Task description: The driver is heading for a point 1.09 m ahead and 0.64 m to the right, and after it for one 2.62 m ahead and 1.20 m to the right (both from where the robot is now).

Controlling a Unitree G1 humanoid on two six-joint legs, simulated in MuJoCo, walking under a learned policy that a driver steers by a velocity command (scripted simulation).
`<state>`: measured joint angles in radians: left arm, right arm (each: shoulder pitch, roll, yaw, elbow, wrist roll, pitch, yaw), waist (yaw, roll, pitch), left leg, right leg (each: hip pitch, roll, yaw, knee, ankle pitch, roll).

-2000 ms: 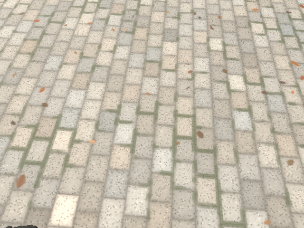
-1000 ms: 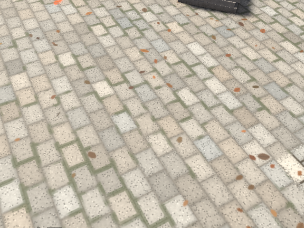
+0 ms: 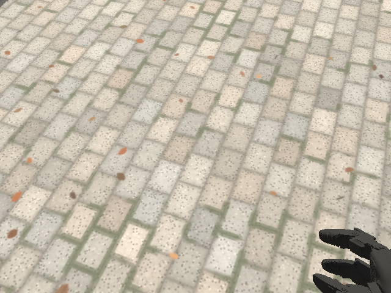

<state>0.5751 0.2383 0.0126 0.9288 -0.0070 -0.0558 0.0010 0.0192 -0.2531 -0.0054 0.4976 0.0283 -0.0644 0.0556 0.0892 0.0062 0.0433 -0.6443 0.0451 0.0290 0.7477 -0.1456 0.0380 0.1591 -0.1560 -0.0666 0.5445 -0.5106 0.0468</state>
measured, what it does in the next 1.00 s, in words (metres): walks ahead, turning right: right foot, then left foot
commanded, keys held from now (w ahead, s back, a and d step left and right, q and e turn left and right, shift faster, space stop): e+shift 1.00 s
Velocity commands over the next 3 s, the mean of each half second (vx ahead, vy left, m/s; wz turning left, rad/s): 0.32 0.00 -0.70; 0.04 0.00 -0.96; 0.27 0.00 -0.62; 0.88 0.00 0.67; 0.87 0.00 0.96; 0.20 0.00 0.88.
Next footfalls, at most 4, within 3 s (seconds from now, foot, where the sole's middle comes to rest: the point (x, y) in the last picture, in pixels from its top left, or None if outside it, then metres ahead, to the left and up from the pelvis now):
0.40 right None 0.40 -0.08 -0.73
0.88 left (207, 247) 0.56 0.05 -0.73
1.38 right None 0.30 -0.03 -0.73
1.82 left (330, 243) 0.61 -0.36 -0.73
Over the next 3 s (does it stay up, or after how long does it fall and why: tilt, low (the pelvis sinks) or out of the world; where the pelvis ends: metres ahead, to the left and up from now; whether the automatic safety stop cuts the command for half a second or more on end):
stays up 0.98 -0.75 0.04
